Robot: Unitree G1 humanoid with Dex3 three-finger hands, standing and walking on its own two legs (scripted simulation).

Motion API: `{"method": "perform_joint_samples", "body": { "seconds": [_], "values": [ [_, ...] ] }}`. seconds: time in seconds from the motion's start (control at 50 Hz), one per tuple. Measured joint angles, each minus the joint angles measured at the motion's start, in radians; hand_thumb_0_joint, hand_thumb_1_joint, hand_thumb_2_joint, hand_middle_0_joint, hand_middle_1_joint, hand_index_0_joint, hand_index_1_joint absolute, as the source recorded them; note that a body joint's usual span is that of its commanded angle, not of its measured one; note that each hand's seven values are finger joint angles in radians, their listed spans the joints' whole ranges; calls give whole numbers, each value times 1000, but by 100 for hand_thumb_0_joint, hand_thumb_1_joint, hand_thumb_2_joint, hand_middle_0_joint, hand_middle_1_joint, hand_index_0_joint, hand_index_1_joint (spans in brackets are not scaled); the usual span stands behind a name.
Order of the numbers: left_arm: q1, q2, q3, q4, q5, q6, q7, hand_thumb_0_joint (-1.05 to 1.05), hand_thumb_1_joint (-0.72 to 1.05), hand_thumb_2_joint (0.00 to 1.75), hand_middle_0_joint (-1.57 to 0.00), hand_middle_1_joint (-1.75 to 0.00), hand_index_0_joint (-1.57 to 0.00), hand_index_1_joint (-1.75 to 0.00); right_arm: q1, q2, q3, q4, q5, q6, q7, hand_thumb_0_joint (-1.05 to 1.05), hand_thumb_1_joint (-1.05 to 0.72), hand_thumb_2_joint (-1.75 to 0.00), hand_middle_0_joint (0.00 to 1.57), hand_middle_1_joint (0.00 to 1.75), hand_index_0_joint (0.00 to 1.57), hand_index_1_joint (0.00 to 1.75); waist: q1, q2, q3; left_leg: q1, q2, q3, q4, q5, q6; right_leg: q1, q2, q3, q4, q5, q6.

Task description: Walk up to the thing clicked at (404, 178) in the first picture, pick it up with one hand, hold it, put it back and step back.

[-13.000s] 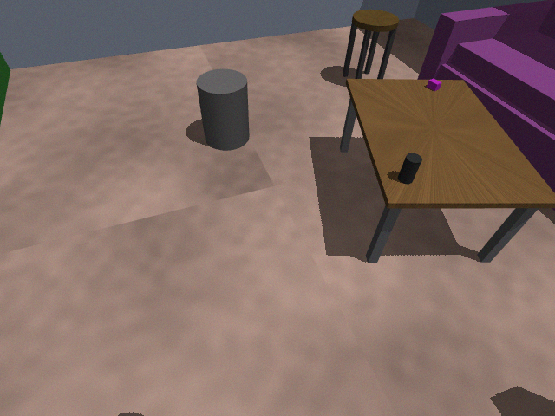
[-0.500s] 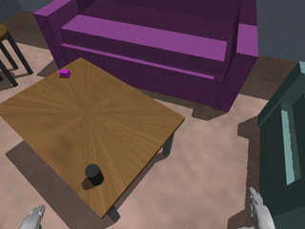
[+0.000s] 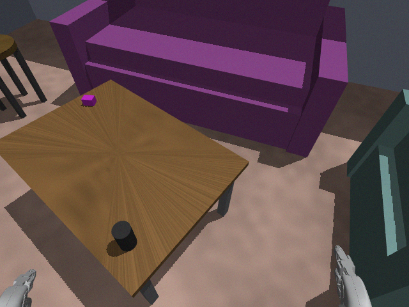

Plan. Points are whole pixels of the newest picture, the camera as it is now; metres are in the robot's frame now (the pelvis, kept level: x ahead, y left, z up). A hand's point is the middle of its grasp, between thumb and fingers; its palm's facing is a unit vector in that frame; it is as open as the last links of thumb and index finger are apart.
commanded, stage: go down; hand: left
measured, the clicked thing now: (124, 236) +0.37 +0.21 -0.26
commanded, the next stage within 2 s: approach in 1.74 s
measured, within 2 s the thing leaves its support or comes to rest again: neither
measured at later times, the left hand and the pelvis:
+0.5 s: hand (17, 264) +0.22 +0.32 +0.00, palm faces +0.17 -0.94 -0.29, open 17.1 cm; pelvis -0.01 +0.00 +0.00, yaw +0 degrees
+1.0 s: hand (0, 226) +0.28 +0.36 +0.03, palm faces +0.18 -0.97 -0.19, open 17.2 cm; pelvis -0.02 +0.01 +0.00, yaw -1 degrees
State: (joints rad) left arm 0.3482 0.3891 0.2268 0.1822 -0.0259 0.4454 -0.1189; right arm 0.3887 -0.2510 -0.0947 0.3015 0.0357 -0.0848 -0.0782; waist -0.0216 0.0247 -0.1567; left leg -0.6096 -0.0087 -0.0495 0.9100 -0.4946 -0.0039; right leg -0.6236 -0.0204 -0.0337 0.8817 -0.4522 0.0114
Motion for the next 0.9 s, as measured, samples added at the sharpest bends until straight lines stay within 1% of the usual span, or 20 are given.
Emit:
{"method": "perform_joint_samples", "body": {
  "seconds": [0.22, 0.28, 0.34, 0.44, 0.54, 0.62, 0.72, 0.9],
  "values": [
    [27, 30, 38, -56, -20, -4, -41, -1, -40, 5, -7, -1, -5, -1, 57, 5, 25, -96, 6, -7, -22, -1, 55, -4, 6, 6, 6, 5, 3, -6, -11, -26, -1, -5, 36, -9, 1, -22, -1, -5, 31, -8, 0],
    [1, 43, 52, -58, -27, -12, -45, -1, -40, 6, -6, -1, -5, -1, 63, 7, 28, -100, 8, -16, -29, -1, 55, -4, 6, 6, 6, 5, 6, -9, -7, -32, -2, -9, 46, -10, 1, -25, -2, -8, 38, -8, 1],
    [-53, 64, 76, -41, -38, -30, -51, -1, -41, 7, -6, -1, -5, -2, 59, 7, 29, -86, 10, -30, -38, -1, 54, -4, 6, 6, 6, 5, 8, -11, -1, -36, -3, -13, 53, -10, 1, -25, -2, -12, 40, -6, 1],
    [-168, 115, 125, 36, -63, -62, -84, -1, -43, 8, -6, -2, -4, -3, 39, 5, 35, -34, 12, -52, -50, -1, 54, -5, 6, 6, 6, 5, 1, -9, 6, -33, -1, -14, 52, -4, 2, -19, 0, -14, 31, 3, 2],
    [-262, 159, 158, 137, -84, -80, -144, -1, -44, 8, -6, -2, -4, -3, 21, 2, 48, 14, 13, -61, -48, -1, 54, -5, 6, 6, 5, 5, -8, 2, 4, -29, 3, -5, 38, 4, 5, -18, 4, -4, 14, 16, 4],
    [-318, 182, 185, 216, -95, -101, -187, -1, -45, 8, -6, -2, -4, -3, 13, 1, 51, 35, 13, -66, -42, -1, 53, -5, 6, 6, 6, 5, -10, 6, 7, -27, 4, 3, 27, 10, 7, -19, 5, 3, 5, 24, 6],
    [-387, 203, 213, 311, -94, -151, -227, -1, -46, 9, -5, -2, -3, -4, 9, -2, 65, 45, 10, -77, -41, -1, 53, -5, 6, 6, 5, 6, -7, -4, 12, -28, 3, 8, 20, 17, 8, -23, 4, 8, 2, 30, 7],
    [-512, 245, 243, 479, -76, -272, -279, -1, -47, 11, -5, -4, -3, -5, -6, -4, 76, 72, 3, -104, -34, -1, 53, -5, 6, 6, 6, 6, -5, -23, 28, -32, 5, 4, 10, 29, 6, -25, 6, 5, -11, 43, 4]
  ]
}}
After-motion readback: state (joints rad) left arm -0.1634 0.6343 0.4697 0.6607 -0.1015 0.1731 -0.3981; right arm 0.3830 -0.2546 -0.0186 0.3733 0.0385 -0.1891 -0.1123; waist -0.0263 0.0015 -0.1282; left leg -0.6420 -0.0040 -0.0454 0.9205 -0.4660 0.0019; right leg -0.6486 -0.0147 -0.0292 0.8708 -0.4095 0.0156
